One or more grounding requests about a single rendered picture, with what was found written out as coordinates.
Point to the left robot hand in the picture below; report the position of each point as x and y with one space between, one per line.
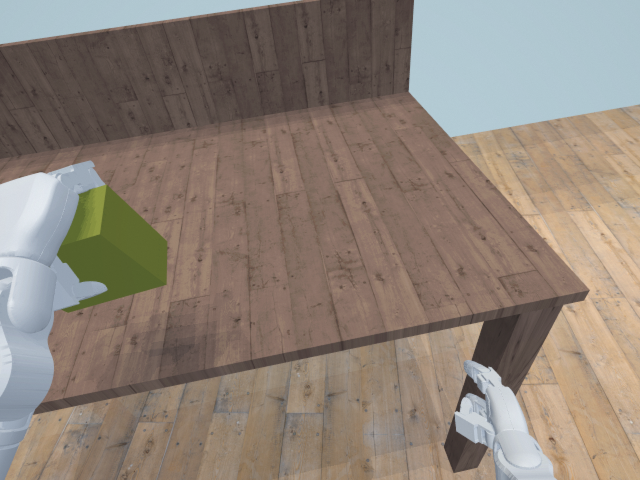
36 212

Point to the sponge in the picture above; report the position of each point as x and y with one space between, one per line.
110 243

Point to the left robot forearm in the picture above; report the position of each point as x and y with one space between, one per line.
27 290

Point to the right robot forearm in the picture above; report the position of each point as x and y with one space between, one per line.
518 456

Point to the table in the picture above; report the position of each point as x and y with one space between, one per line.
310 204

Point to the right robot hand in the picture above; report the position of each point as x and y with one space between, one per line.
480 420

